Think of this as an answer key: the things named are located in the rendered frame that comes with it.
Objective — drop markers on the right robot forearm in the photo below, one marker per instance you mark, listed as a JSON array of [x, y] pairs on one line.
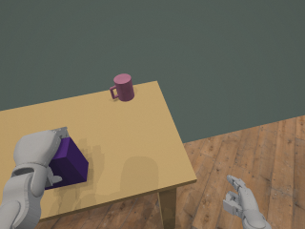
[[252, 219]]

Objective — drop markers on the left robot forearm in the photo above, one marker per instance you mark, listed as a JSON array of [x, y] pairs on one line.
[[22, 193]]

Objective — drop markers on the table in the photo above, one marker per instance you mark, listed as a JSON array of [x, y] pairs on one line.
[[133, 149]]

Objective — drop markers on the robot left hand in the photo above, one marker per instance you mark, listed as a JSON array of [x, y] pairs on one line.
[[40, 148]]

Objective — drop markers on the sponge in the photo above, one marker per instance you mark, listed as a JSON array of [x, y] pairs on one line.
[[68, 163]]

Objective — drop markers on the robot right hand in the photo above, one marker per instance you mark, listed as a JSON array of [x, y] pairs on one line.
[[236, 204]]

